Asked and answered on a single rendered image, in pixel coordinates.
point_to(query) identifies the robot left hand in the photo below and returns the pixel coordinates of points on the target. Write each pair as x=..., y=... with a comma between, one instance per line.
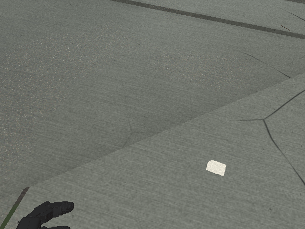
x=45, y=212

